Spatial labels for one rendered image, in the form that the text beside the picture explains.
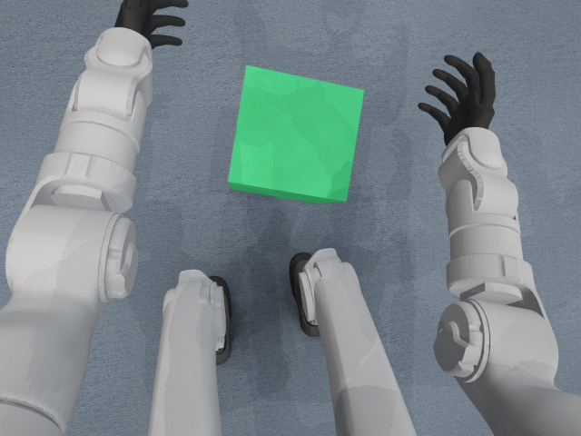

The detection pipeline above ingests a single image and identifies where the robot right upper arm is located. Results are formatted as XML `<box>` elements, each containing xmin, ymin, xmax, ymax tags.
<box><xmin>433</xmin><ymin>298</ymin><xmax>581</xmax><ymax>436</ymax></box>

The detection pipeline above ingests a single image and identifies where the right robot foot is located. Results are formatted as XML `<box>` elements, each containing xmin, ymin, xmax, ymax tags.
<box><xmin>290</xmin><ymin>253</ymin><xmax>320</xmax><ymax>337</ymax></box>

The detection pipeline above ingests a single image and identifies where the robot left upper arm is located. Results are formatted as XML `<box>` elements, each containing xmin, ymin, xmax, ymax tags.
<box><xmin>0</xmin><ymin>204</ymin><xmax>138</xmax><ymax>436</ymax></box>

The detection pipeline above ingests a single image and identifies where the carton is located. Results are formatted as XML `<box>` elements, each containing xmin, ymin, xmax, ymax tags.
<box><xmin>228</xmin><ymin>65</ymin><xmax>364</xmax><ymax>203</ymax></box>

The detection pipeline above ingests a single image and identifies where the robot right hand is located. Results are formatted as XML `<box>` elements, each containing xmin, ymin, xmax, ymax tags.
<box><xmin>418</xmin><ymin>52</ymin><xmax>496</xmax><ymax>146</ymax></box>

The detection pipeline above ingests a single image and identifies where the robot left hand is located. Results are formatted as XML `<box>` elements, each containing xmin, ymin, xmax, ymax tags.
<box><xmin>114</xmin><ymin>0</ymin><xmax>188</xmax><ymax>50</ymax></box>

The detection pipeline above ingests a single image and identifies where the robot left shin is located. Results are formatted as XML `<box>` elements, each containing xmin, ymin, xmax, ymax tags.
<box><xmin>162</xmin><ymin>270</ymin><xmax>224</xmax><ymax>349</ymax></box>

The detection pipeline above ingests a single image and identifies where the robot left forearm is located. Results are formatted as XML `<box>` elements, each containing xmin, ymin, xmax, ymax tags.
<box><xmin>5</xmin><ymin>27</ymin><xmax>153</xmax><ymax>291</ymax></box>

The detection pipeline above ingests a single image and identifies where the robot right forearm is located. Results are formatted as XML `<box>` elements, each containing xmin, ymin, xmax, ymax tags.
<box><xmin>438</xmin><ymin>127</ymin><xmax>558</xmax><ymax>376</ymax></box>

